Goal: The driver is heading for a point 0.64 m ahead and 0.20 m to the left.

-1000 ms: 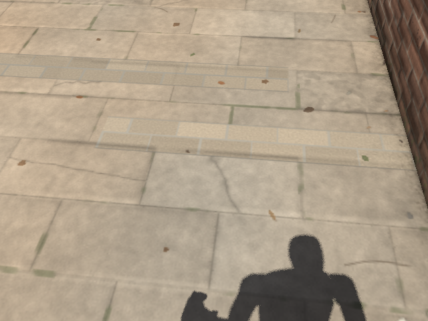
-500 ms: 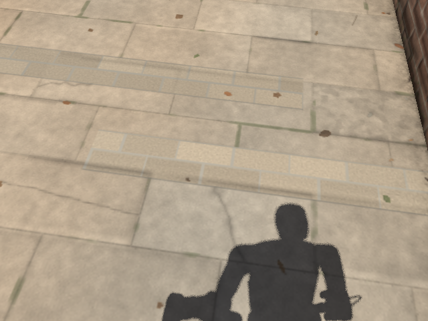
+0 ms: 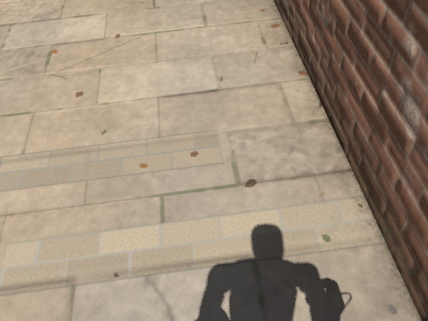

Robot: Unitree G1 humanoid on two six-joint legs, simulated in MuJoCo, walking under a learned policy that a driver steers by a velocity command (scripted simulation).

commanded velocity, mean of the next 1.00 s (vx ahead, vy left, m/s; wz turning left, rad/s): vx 0.68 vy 0.00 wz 0.51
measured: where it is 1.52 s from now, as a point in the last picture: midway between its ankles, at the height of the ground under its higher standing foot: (208, 230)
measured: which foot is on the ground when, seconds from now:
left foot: up 0.00-0.20, down 0.22-0.64, up 0.66-1.00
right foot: down 0.00-0.22, up 0.24-0.62, down 0.64-1.00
